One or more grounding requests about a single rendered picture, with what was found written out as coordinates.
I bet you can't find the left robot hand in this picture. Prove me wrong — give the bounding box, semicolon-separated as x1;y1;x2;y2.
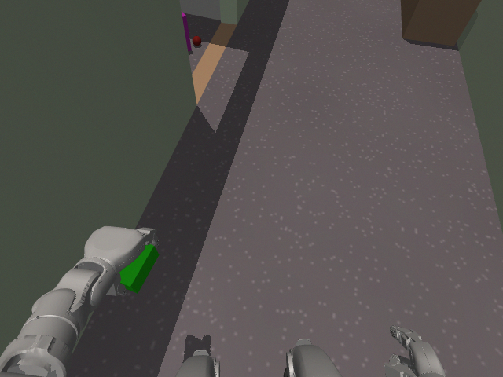
84;226;159;296

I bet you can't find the right robot hand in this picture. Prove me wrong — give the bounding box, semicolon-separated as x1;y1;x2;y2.
384;326;446;377

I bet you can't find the left robot arm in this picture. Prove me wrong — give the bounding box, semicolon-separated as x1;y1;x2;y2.
0;257;116;377

